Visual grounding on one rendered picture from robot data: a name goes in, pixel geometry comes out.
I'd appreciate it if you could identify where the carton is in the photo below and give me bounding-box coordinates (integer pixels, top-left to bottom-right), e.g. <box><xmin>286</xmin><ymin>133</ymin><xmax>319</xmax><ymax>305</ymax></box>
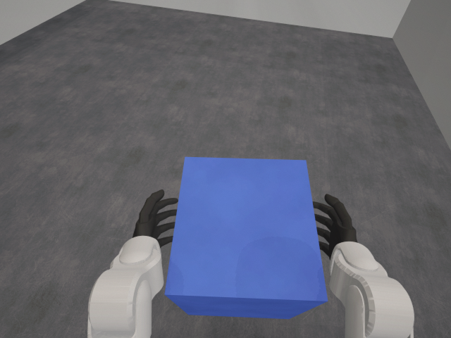
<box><xmin>164</xmin><ymin>157</ymin><xmax>328</xmax><ymax>319</ymax></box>

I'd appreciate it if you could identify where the right robot hand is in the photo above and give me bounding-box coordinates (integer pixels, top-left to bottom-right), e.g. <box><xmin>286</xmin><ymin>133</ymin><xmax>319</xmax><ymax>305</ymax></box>
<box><xmin>312</xmin><ymin>194</ymin><xmax>358</xmax><ymax>259</ymax></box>

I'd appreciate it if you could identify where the left robot hand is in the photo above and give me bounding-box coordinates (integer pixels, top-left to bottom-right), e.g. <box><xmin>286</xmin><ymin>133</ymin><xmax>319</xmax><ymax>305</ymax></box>
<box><xmin>132</xmin><ymin>189</ymin><xmax>178</xmax><ymax>248</ymax></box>

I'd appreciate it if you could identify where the robot left forearm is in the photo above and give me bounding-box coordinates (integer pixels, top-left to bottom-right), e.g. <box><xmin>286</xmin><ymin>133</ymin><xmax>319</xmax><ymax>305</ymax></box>
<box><xmin>87</xmin><ymin>236</ymin><xmax>164</xmax><ymax>338</ymax></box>

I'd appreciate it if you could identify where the robot right forearm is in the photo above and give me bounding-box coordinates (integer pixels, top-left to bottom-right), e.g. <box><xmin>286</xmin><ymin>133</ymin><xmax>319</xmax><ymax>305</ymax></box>
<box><xmin>329</xmin><ymin>242</ymin><xmax>414</xmax><ymax>338</ymax></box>

